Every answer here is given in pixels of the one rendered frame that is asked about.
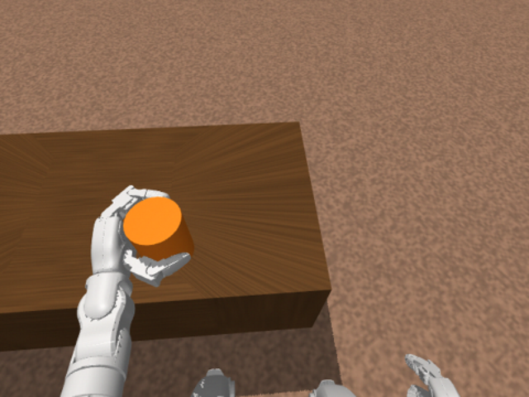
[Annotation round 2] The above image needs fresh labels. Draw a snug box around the left robot hand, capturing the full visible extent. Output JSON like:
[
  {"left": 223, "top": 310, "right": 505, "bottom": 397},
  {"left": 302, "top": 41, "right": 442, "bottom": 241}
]
[{"left": 91, "top": 185, "right": 191, "bottom": 287}]

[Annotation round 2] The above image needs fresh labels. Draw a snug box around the right robot hand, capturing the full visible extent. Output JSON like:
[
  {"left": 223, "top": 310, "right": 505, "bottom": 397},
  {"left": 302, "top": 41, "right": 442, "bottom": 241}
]
[{"left": 405, "top": 354, "right": 460, "bottom": 397}]

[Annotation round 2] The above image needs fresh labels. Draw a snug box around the left robot arm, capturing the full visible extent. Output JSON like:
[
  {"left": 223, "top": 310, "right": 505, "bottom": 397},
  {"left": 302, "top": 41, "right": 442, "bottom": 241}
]
[{"left": 60, "top": 271, "right": 135, "bottom": 397}]

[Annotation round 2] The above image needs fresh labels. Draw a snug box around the can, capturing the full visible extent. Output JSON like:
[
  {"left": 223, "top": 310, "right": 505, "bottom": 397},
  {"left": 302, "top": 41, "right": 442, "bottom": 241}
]
[{"left": 123, "top": 197, "right": 194, "bottom": 269}]

